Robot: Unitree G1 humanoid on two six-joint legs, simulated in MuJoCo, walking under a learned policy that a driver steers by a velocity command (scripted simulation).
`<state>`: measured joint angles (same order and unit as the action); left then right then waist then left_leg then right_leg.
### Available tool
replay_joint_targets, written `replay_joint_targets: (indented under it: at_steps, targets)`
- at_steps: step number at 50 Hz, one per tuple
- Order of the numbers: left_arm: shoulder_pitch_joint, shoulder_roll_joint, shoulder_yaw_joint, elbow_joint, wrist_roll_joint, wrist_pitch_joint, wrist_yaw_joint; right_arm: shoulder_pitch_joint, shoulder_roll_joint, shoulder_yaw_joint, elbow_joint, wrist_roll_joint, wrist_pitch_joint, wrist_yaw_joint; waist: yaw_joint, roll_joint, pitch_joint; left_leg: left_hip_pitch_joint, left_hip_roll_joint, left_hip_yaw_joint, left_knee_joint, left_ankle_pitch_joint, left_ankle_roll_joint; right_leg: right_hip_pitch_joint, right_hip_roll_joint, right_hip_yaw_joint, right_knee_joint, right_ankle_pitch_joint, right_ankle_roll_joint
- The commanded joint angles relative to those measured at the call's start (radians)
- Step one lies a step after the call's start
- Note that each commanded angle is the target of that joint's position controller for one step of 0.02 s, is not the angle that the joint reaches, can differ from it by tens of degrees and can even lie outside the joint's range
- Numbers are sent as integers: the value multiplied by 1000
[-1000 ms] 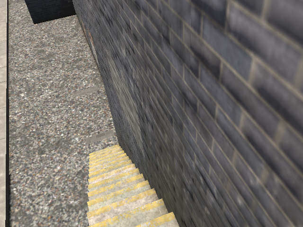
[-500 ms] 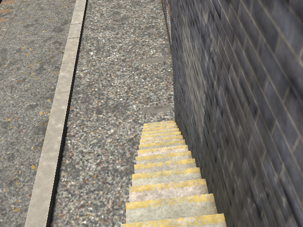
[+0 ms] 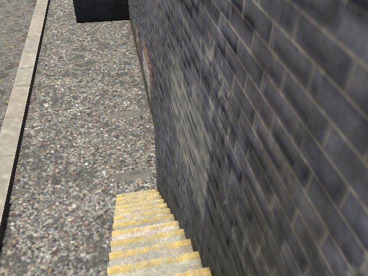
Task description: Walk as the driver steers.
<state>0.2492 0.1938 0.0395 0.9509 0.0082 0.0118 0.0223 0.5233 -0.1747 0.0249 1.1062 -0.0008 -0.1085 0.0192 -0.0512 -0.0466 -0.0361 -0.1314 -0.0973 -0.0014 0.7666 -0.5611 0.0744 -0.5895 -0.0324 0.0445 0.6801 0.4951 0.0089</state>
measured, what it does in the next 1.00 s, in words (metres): goes down: right foot 0.20 m lower, then left foot 0.19 m higher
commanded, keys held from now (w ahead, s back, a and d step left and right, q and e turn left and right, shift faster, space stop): no key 1.00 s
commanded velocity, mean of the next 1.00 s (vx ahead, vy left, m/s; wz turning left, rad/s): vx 0.05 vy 0.00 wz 0.00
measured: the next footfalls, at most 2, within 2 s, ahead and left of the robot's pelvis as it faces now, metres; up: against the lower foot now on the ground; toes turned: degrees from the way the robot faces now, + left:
right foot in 0.20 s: +0.23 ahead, -0.14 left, -0.20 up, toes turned +2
left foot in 0.36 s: +0.13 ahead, +0.09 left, -0.02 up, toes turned +6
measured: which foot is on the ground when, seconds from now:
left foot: down 0.00-0.22, up 0.24-0.34, down 0.36-1.00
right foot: up 0.00-0.18, down 0.20-1.00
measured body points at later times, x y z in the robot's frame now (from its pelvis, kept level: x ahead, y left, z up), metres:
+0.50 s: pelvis +0.15 -0.06 -0.17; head +0.13 -0.08 +0.28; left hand +0.22 +0.17 -0.29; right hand +0.27 -0.27 -0.30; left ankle +0.10 +0.08 -0.70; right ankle +0.19 -0.14 -0.90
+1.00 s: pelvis +0.17 -0.06 -0.18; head +0.16 -0.09 +0.27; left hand +0.08 +0.11 -0.33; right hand +0.42 -0.22 -0.25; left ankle +0.11 +0.09 -0.71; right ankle +0.19 -0.14 -0.90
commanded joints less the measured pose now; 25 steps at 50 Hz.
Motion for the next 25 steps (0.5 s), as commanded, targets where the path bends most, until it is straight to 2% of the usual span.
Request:
replay_joint_targets:
  at_steps: [1, 2, 3, 4, 5, 6, 7, 8, 9, 10, 11, 12, 13, 14, 15, 16, 17, 18, 19, 20, 21, 22, 23, 24, 25]
  targets:
    - [-116, 57, 2, -37, -9, -26, -17, 2, -115, -16, -64, -25, 19, -28, -54, 89, 211, -204, 166, -236, -143, 350, 116, 126, 4, -37, -262, -12, 14]
    - [-100, 64, 3, -24, -16, -30, -18, 25, -101, -13, -70, -36, 26, -31, -77, 78, 224, -166, 158, -260, -105, 401, 118, 146, -25, -18, -372, -7, 25]
    - [-85, 72, 6, -5, -21, -34, -18, 32, -102, -22, -73, -44, 42, -39, -93, 112, 245, -126, 162, -299, -70, 425, 129, 147, -79, 10, -482, 12, 30]
    - [-147, -1, -76, -96, 219, -14, -151, 40, -236, -34, -64, -36, 41, -34, -77, 133, 305, -294, 219, -374, 145, 231, 134, 125, -98, 41, -360, -59, -10]
    - [-81, -2, -61, -72, 200, -16, -166, 69, -220, -45, -59, -38, 30, -38, -84, -1, 215, -197, 191, -331, 211, 249, 118, 134, -75, 13, -429, 10, -23]
    - [-104, 7, -72, -82, 153, -22, -163, 163, -135, -14, -34, -58, 24, -44, -148, -13, 187, -229, 170, -366, 202, 188, 118, 179, -86, 17, -516, 39, 14]
    - [-83, 9, -75, -102, 126, -14, -160, 148, -119, -4, -26, -70, 29, -35, -123, 41, 165, -271, 164, -341, 243, 143, 123, 262, -85, -27, -499, 28, 22]
    - [5, 28, -76, -98, 109, -24, -166, 118, -140, -1, -38, -61, 31, -25, -75, 0, 125, -362, 135, -319, 309, 67, 115, 417, -69, -71, -529, 39, 19]
    - [157, 61, -60, -73, 88, -36, -164, 87, -179, 0, -37, -69, 52, 1, 23, -45, 91, -540, 129, -334, 426, -21, 69, 681, -62, -93, -514, 11, -8]
    - [314, 137, -37, -50, 86, -44, -161, 13, -205, 1, -76, -65, 61, 62, 123, -123, 39, -624, 81, -282, 622, -112, -2, 818, -106, -59, -490, 23, -56]
    - [424, 224, 0, -24, 94, -43, -176, 91, -164, -18, -48, -47, 61, 94, 97, -247, -216, -796, -39, -106, 1036, -371, -115, 1170, -206, -16, -143, 384, -159]
    - [271, 270, 3, -59, 46, -50, -215, 33, -142, -10, -161, -27, 44, 84, 14, -190, -339, -842, 6, -9, 1213, -419, -185, 1160, -275, 215, -135, 153, -270]
    - [87, 228, -19, -103, 41, -71, -220, -94, -72, 24, -223, -12, 36, 62, -3, -92, -226, -902, 68, -15, 1164, -390, -218, 970, -305, 318, -237, -134, -261]
    - [60, 145, -55, -137, 50, -88, -210, -183, -51, 52, -252, 3, 31, 53, 31, -4, -135, -939, 125, -41, 1112, -418, -231, 847, -290, 253, -304, -279, -161]
    - [46, 92, -77, -137, 29, -102, -223, -131, -44, 82, -254, 21, 14, 57, 3, 65, -99, -882, 167, -81, 994, -430, -250, 692, -310, 236, -289, -310, -151]
    - [53, 136, -68, -132, 46, -107, -223, -90, -17, 107, -249, 40, 4, 49, -43, 30, -12, -788, 199, -78, 984, -349, -253, 468, -296, 225, -330, -317, -162]
    - [114, 143, -66, -124, 35, -114, -232, -69, -4, 130, -257, 48, -1, 53, -40, 40, 20, -728, 173, -78, 970, -331, -251, 342, -264, 205, -355, -390, -162]
    - [25, 95, -75, -161, 25, -139, -191, 107, -24, 100, -213, 1, -4, 21, -76, 23, 38, -642, 225, -88, 809, 165, -269, 115, -233, 207, -301, -700, -239]
    - [-26, 75, -93, -175, 24, -145, -181, 34, 1, 113, -258, 4, -3, 37, -66, 17, 86, -652, 210, -72, 740, 135, -278, 67, -189, 186, -355, -881, -207]
    - [14, 45, -110, -144, 11, -145, -174, -130, -15, 122, -332, -4, -1, 44, 8, 56, 83, -777, 202, -71, 755, 30, -290, 190, -155, 166, -327, -915, -148]
    - [79, 42, -114, -134, -10, -151, -172, -191, -56, 99, -368, -20, -3, 38, 46, -14, 60, -828, 208, -62, 724, 8, -278, 312, -132, 164, -276, -787, -123]
    - [129, 60, -103, -116, 7, -151, -167, -209, -77, 78, -365, -34, -11, 27, 61, -45, 46, -868, 215, -47, 706, 21, -269, 397, -105, 145, -212, -590, -116]
    - [165, 51, -103, -116, 16, -154, -163, -276, -63, 84, -402, -14, -17, 30, 86, -38, 26, -909, 221, -37, 695, -14, -257, 477, -110, 170, -167, -436, -113]
    - [182, 34, -106, -113, 16, -155, -164, -335, -56, 88, -420, -5, -22, 29, 99, -20, 1, -928, 220, -35, 690, -74, -254, 541, -116, 192, -150, -311, -115]
    - [196, 43, -101, -114, 14, -154, -165, -360, -61, 89, -437, -7, -25, 25, 104, -26, -17, -928, 221, -30, 691, -112, -256, 585, -118, 207, -141, -244, -116]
